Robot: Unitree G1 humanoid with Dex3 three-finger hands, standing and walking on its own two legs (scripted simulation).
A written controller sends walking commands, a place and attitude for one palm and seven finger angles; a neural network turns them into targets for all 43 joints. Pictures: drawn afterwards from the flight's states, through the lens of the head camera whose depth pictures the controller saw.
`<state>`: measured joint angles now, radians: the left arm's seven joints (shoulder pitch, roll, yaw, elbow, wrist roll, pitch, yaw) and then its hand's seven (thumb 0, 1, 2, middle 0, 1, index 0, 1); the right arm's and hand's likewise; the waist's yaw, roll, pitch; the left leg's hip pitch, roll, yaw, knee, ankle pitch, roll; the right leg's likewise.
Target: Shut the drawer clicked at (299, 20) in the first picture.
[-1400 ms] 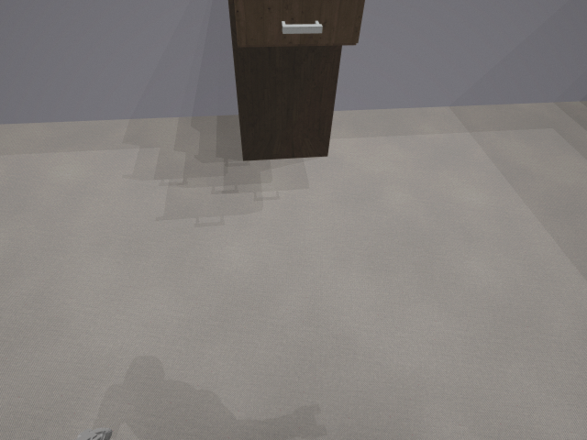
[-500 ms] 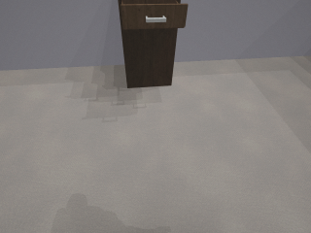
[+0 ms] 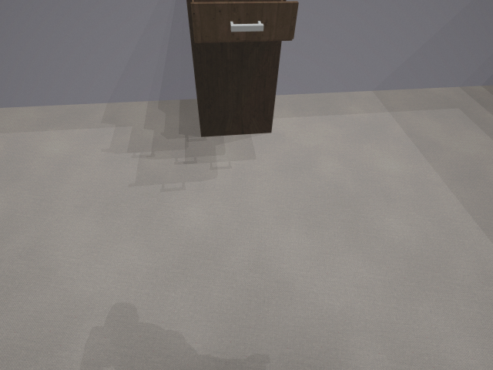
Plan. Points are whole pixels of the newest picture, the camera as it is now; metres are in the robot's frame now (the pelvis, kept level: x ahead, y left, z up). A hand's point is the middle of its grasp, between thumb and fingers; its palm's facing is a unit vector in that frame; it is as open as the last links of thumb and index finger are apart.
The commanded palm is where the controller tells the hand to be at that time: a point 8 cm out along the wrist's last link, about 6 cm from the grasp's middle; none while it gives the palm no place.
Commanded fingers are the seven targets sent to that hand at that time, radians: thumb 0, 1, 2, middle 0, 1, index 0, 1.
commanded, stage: look at it before walking up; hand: left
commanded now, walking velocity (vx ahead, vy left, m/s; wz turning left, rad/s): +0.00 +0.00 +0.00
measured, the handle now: (246, 25) +1.32 +0.07 +0.03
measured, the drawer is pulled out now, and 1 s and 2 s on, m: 0.29 0.29 0.29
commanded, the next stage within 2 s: walk to a spot facing it in 0.04 s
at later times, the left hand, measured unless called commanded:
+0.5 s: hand out of the picture +0.07 +0.17 -0.19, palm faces -0.09 -0.97 -0.21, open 7.4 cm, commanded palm none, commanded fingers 0.00 0.90 0.90 -0.20 -0.30 -0.20 -0.30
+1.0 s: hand (167, 322) +0.25 +0.18 -0.20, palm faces -0.20 -0.97 -0.16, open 7.4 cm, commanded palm none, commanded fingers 0.00 0.90 0.90 -0.20 -0.30 -0.20 -0.30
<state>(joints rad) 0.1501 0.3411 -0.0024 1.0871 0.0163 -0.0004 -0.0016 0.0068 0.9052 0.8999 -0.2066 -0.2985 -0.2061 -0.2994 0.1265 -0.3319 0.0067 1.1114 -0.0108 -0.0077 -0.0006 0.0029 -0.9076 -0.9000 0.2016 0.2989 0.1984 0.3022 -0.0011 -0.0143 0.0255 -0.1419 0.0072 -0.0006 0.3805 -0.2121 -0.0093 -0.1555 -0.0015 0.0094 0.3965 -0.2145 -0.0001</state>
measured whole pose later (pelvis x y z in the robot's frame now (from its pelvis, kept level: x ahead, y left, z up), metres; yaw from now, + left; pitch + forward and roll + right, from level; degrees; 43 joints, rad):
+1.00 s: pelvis +0.26 +0.00 -0.02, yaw -18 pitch -2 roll +0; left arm 0.41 0.18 0.07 1.12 0.03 -0.02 0.00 0.01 0.91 0.90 -0.20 -0.30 -0.20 -0.30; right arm 0.13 -0.12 -0.03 0.98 -0.03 -0.07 0.00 0.00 -0.91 -0.90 0.20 0.30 0.20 0.30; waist 0.04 -0.06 0.05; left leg -0.37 0.06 0.17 0.64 -0.24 0.05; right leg -0.31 0.00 0.01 1.21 -0.41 -0.05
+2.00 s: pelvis +0.66 -0.14 -0.01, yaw -30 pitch -2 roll -1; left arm 0.36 0.19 0.07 1.12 0.03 0.00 -0.02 0.01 0.91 0.90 -0.20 -0.30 -0.20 -0.30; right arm 0.21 -0.15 -0.04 1.01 -0.03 -0.08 -0.01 0.00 -0.92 -0.90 0.20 0.30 0.19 0.30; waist 0.03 -0.05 0.03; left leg -0.23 0.08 0.23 0.51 -0.24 0.05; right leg -0.44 -0.07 -0.05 1.19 -0.31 -0.02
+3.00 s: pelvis +0.80 -0.24 -0.01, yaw -15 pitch +1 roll -2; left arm 0.20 0.28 0.10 0.93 0.02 0.06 0.02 0.01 0.91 0.90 -0.20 -0.30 -0.20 -0.30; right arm 0.21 -0.21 -0.06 0.91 -0.02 0.02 0.00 0.00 -0.91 -0.90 0.20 0.30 0.20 0.30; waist -0.02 -0.01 0.05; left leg -0.33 0.00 0.02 0.49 -0.18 0.05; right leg -0.47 -0.07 -0.03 1.02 -0.40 0.10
